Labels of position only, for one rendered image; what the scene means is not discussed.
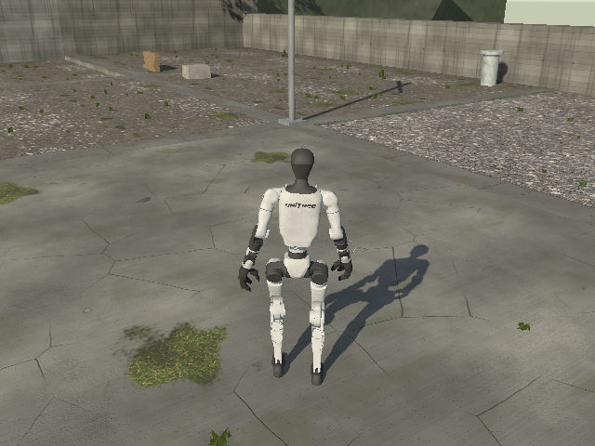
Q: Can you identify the robot right hand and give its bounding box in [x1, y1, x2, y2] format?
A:
[331, 260, 352, 281]

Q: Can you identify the robot right upper arm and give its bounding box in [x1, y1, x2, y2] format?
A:
[320, 189, 343, 240]

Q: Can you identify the right robot forearm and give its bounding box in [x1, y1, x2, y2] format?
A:
[334, 226, 351, 263]

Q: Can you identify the robot left upper arm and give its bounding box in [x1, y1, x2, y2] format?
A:
[255, 188, 282, 239]

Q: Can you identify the robot left foot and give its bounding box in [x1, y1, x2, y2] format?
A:
[271, 352, 285, 377]

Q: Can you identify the robot left hand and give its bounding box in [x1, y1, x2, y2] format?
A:
[238, 265, 259, 292]

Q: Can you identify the left robot forearm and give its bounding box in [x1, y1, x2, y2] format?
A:
[242, 225, 263, 269]

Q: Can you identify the humanoid robot head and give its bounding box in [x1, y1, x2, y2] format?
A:
[285, 148, 317, 194]

